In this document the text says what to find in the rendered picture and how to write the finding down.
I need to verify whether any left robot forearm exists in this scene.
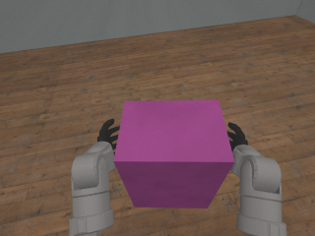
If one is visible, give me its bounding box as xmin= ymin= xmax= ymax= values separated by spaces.
xmin=69 ymin=141 xmax=115 ymax=236

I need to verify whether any left robot hand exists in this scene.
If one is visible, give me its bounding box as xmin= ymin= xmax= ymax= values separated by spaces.
xmin=97 ymin=119 xmax=120 ymax=155

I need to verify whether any carton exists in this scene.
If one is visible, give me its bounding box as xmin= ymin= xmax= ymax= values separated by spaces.
xmin=113 ymin=100 xmax=235 ymax=208

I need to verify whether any right robot hand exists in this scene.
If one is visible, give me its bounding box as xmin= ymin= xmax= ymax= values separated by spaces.
xmin=227 ymin=122 xmax=248 ymax=151

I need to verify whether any right robot forearm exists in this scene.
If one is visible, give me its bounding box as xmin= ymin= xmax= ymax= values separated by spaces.
xmin=230 ymin=145 xmax=287 ymax=236

